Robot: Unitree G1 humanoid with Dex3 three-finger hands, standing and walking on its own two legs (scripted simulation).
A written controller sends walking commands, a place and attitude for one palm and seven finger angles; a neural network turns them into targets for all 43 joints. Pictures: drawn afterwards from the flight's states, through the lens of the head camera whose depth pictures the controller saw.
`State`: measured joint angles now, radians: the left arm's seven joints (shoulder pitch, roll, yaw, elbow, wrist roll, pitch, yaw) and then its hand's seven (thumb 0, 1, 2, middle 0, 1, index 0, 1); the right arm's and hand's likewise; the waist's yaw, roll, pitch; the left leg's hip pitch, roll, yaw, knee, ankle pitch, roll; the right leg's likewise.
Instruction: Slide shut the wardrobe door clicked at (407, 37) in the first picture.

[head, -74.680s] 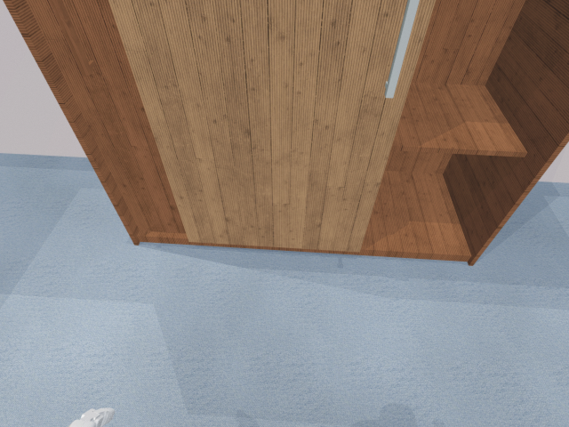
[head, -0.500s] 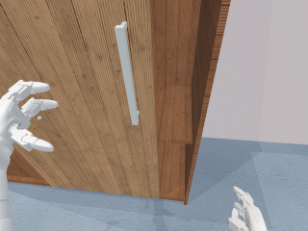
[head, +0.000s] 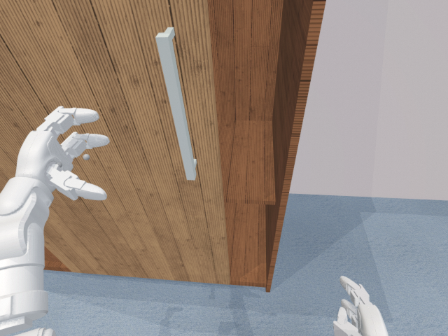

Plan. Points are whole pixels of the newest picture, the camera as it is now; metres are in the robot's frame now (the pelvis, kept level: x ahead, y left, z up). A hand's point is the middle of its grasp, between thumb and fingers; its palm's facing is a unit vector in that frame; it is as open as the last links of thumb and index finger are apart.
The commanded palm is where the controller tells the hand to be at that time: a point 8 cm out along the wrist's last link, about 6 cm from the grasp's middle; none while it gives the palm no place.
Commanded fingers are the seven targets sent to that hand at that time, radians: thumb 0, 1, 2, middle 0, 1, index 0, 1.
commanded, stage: move the hooked fingers beside the handle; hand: left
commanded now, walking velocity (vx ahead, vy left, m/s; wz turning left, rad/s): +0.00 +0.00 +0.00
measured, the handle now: (182, 115) +0.47 +0.12 +0.18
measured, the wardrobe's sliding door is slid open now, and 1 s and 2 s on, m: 0.16 0.16 0.15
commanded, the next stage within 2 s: none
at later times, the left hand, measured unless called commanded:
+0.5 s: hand (112, 141) +0.37 +0.22 +0.19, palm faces +0.04 -1.00 -0.04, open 14.0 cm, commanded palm +0.34 +0.27 +0.19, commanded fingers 0.00 -0.50 0.30 -0.30 -1.20 -0.30 -1.20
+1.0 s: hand (129, 133) +0.40 +0.20 +0.18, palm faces +0.02 -1.00 -0.01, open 14.0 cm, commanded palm +0.38 +0.25 +0.19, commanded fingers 0.00 -0.50 0.30 -0.30 -1.20 -0.30 -1.20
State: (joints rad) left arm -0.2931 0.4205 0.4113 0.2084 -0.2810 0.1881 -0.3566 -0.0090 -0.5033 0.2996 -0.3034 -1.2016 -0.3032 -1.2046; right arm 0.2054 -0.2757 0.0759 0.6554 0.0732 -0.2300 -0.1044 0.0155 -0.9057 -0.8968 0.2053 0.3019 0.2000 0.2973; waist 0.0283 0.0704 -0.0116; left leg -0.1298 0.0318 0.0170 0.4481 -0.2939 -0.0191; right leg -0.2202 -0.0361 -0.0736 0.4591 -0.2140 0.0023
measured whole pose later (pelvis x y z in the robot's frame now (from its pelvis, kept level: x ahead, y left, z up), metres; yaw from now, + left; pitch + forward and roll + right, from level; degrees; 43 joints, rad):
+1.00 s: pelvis +0.01 +0.01 +0.00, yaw -1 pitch +1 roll +0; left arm -0.53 0.34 0.30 0.45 -0.21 0.14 -0.23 -0.01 -0.50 0.30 -0.30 -1.20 -0.30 -1.20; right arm 0.23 -0.26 0.06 0.67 0.06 -0.18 -0.09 0.01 -0.91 -0.90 0.21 0.30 0.20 0.30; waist 0.00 0.05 -0.02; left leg -0.15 0.03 0.03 0.43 -0.29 -0.01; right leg -0.24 -0.04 -0.06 0.42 -0.20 0.01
